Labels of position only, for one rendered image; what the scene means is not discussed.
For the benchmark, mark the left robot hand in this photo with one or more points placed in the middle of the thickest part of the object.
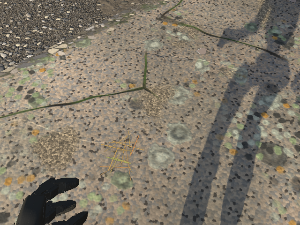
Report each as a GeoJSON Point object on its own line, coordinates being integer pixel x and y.
{"type": "Point", "coordinates": [38, 209]}

